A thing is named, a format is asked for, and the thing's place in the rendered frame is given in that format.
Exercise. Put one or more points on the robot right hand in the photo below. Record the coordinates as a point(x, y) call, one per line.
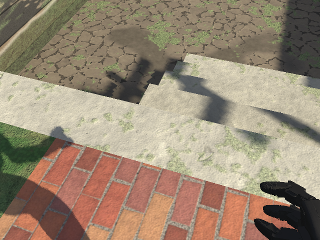
point(305, 220)

